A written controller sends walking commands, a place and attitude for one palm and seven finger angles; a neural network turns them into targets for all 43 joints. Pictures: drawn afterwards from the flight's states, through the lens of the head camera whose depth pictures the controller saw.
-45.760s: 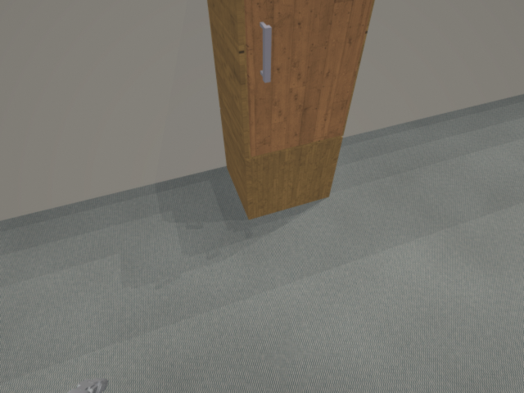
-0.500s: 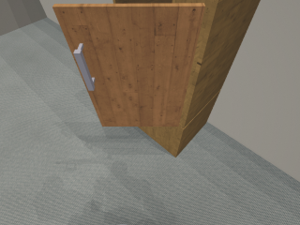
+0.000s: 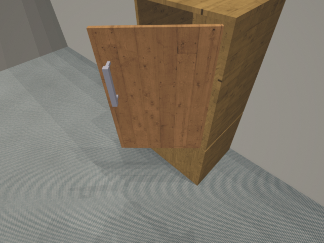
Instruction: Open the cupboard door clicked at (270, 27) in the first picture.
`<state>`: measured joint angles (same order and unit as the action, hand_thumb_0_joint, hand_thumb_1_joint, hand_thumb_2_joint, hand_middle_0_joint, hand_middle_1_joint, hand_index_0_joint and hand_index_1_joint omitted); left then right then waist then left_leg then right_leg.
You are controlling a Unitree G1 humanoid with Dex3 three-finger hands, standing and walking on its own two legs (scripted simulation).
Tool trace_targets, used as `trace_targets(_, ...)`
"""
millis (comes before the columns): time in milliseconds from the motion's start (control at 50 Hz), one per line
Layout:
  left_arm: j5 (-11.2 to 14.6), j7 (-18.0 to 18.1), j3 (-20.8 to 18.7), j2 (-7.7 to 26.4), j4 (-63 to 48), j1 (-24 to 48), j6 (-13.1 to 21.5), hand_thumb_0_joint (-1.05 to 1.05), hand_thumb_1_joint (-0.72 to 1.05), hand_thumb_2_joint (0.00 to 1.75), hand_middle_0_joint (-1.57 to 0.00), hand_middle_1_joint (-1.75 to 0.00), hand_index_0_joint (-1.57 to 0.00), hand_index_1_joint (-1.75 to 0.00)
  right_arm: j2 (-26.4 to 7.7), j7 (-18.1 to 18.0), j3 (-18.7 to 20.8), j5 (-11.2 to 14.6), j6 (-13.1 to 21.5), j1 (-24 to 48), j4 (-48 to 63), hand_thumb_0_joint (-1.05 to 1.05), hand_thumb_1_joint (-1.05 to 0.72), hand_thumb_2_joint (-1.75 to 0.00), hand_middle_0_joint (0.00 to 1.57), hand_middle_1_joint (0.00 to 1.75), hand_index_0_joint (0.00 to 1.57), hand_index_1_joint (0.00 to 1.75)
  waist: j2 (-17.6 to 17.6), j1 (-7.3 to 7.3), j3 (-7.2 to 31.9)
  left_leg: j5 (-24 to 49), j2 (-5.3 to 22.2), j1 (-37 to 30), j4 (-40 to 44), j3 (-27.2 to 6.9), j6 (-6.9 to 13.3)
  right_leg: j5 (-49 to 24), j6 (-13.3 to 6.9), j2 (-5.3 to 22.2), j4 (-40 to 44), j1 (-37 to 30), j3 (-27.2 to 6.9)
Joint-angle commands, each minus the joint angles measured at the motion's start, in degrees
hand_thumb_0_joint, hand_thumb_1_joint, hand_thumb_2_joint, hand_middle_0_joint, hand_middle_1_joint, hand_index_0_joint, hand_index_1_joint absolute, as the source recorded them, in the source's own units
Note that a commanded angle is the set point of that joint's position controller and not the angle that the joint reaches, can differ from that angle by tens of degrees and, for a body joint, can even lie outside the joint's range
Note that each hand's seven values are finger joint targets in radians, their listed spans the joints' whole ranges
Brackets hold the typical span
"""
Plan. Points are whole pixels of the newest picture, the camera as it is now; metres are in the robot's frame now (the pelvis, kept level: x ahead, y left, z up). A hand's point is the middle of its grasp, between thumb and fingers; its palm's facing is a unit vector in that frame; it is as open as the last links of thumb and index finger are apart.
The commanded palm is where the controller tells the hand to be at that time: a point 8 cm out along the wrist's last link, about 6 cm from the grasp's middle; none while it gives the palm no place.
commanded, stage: come to a stop and stand still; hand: left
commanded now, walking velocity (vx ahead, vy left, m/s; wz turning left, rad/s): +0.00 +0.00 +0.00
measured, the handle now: (111, 84) +0.59 +0.22 +0.07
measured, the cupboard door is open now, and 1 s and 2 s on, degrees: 42 42 42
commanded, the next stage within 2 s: look again from close up in 0.54 s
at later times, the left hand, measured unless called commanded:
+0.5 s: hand out of the picture +0.00 +0.17 -0.15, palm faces +0.01 -0.97 -0.25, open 7.3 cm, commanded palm none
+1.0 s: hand out of the picture -0.01 +0.16 -0.16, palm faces +0.03 -0.98 -0.22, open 7.3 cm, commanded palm none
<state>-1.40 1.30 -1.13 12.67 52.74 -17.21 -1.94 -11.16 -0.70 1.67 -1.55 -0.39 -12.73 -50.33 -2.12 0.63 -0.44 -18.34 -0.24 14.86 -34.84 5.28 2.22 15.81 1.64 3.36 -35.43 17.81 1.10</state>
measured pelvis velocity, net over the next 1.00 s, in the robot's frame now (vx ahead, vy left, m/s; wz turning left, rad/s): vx -0.02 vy -0.02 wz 0.01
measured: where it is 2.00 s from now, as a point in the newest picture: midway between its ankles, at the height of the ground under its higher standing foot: outside the picture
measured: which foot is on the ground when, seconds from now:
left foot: down 0.00-1.00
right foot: down 0.00-1.00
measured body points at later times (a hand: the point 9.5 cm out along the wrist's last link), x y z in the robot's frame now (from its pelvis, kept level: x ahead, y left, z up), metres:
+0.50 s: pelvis -0.03 -0.02 +0.01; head -0.03 -0.04 +0.46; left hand +0.00 +0.22 -0.13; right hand -0.05 -0.28 -0.15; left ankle +0.01 +0.09 -0.73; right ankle +0.03 -0.14 -0.73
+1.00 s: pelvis -0.02 -0.02 +0.02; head -0.01 -0.03 +0.46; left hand -0.01 +0.21 -0.14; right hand -0.01 -0.24 -0.15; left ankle +0.01 +0.09 -0.73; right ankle +0.03 -0.14 -0.73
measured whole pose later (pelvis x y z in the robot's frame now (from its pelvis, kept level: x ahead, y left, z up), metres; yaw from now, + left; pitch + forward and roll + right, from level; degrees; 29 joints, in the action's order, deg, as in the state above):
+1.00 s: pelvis -0.02 -0.02 +0.02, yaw +1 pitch -2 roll +1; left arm -1.0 1.7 -0.2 8.9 62.3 -16.5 0.1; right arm -9.7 -0.6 0.8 -0.8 0.4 -16.2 -62.9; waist -0.8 -0.4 -1.7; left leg -10.7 0.4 11.2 -23.7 4.0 0.5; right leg 9.0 0.1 2.1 -24.9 14.1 2.5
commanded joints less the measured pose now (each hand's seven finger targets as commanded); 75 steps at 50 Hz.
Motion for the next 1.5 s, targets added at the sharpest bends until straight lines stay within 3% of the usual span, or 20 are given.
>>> trace_targets(0,0.0,0.3,-1.5,7.9,-3.6,0.5,2.0,0.0,0.9,0.9,-0.2,-0.3,-0.2,-0.3,-8.5,-0.4,2.4,0.3,1.2,-1.9,2.3,0.0,-0.9,-0.9,0.2,0.3,0.2,0.3,4.8,-1.44,-2.3,-0.8,5.2,3.0,11.3,-8.0,0.9,0.3,-3.8,2.2,8.8,1.0,-5.1)
trace_targets(100,0.2,0.3,-1.3,8.4,-2.0,0.7,2.6,0.0,0.9,0.9,-0.2,-0.3,-0.2,-0.3,-8.4,-0.1,2.0,0.3,1.3,-2.8,-0.4,0.0,-0.9,-0.9,0.2,0.3,0.2,0.3,5.5,-1.54,-2.1,-1.5,4.8,1.4,12.5,-7.8,0.5,4.3,-3.8,3.0,12.4,1.3,-6.2)
trace_targets(280,0.2,0.4,-1.3,8.3,1.8,0.3,2.7,0.0,0.9,0.9,-0.2,-0.3,-0.2,-0.3,-8.6,0.0,1.6,0.3,1.4,-5.0,-5.5,0.0,-0.9,-0.9,0.2,0.3,0.2,0.3,2.5,-1.14,-3.6,-6.1,5.3,3.3,16.5,-8.4,-0.1,8.8,-3.3,3.0,15.3,-0.3,-6.0)
trace_targets(420,0.2,0.4,-1.4,8.1,4.0,0.5,2.9,0.0,0.9,0.9,-0.2,-0.3,-0.2,-0.3,-8.2,-0.1,1.4,0.4,1.3,-7.3,-8.5,0.0,-0.9,-0.9,0.2,0.3,0.2,0.3,4.0,-1.32,-3.8,-4.7,5.1,2.5,15.7,-7.7,-0.5,10.5,-3.6,3.7,17.6,-0.3,-6.8)
trace_targets(540,0.2,0.4,-1.5,7.5,5.3,0.7,2.8,0.0,0.9,0.9,-0.2,-0.3,-0.2,-0.3,-7.7,-0.2,1.4,0.3,1.1,-8.7,-9.9,0.0,-0.9,-0.9,0.2,0.3,0.2,0.3,3.2,-1.55,-4.6,-5.4,5.0,2.7,15.8,-7.6,-0.7,11.9,-3.4,3.5,18.4,0.4,-6.7)
trace_targets(800,0.2,0.6,-0.8,4.6,6.7,-1.2,2.9,0.0,0.9,0.9,-0.2,-0.3,-0.2,-0.3,-5.9,-0.5,1.0,0.6,1.4,-8.1,-10.9,0.0,-0.9,-0.9,0.2,0.3,0.2,0.3,2.8,-1.13,-4.2,-2.0,5.9,1.5,18.0,-8.1,-0.9,3.7,-2.8,2.9,17.1,-2.4,-4.9)
trace_targets(920,0.3,0.9,-0.4,3.5,7.2,-1.9,3.2,0.0,0.9,0.9,-0.2,-0.3,-0.2,-0.3,-4.9,-0.6,0.6,0.9,1.7,-7.4,-11.0,0.0,-0.9,-0.9,0.2,0.3,0.2,0.3,2.6,-1.07,-2.7,4.3,6.2,-1.4,17.5,-7.5,-1.1,-2.7,-2.7,3.0,16.6,-4.0,-4.0)
trace_targets(1240,0.3,1.2,-0.2,1.8,8.4,-3.5,3.3,0.0,0.9,0.9,-0.2,-0.3,-0.2,-0.3,-3.3,-0.9,0.2,1.0,1.7,-6.9,-12.0,0.0,-0.9,-0.9,0.2,0.3,0.2,0.3,3.0,-0.99,-3.1,7.0,6.2,-3.0,17.8,-6.8,-1.5,-5.4,-2.5,3.1,17.0,-5.2,-3.5)
trace_targets(1320,0.1,1.0,-0.2,1.4,8.8,-4.6,3.1,0.0,0.9,0.9,-0.2,-0.3,-0.2,-0.3,-2.9,-0.8,0.0,0.6,1.3,-8.6,-12.6,0.0,-0.9,-0.9,0.2,0.3,0.2,0.3,2.8,-0.86,-3.4,-1.3,5.4,-2.5,17.9,-6.3,-1.4,3.1,-2.8,2.9,17.2,-4.6,-4.0)
trace_targets(1400,-0.3,0.4,-1.3,1.8,8.0,-6.1,2.4,0.0,0.9,0.9,-0.2,-0.3,-0.2,-0.3,-2.7,-0.5,0.3,0.2,0.7,-9.4,-12.0,0.0,-0.9,-0.9,0.2,0.3,0.2,0.3,5.0,-0.16,-8.0,-11.3,4.4,2.3,16.2,-6.0,-0.6,16.2,-3.8,3.3,18.0,-0.7,-6.4)
trace_targets(1440,-0.3,0.3,-1.8,2.1,7.6,-7.0,2.3,0.0,0.9,0.9,-0.2,-0.3,-0.2,-0.3,-2.0,-0.4,0.4,0.2,0.6,-10.3,-11.5,0.0,-0.9,-0.9,0.2,0.3,0.2,0.3,6.4,-0.04,-9.3,-11.0,3.5,3.7,13.5,-5.0,-0.4,19.0,-4.7,4.3,18.8,0.1,-8.4)
trace_targets(1480,-0.1,0.1,-2.1,2.2,7.4,-7.9,2.5,0.0,0.9,0.9,-0.2,-0.3,-0.2,-0.3,-1.4,-0.5,0.2,0.2,1.0,-11.5,-11.1,0.0,-0.9,-0.9,0.2,0.3,0.2,0.3,6.9,-0.18,-8.2,-7.5,2.5,3.4,10.5,-3.5,-0.4,18.6,-5.9,5.5,18.6,-0.7,-10.1)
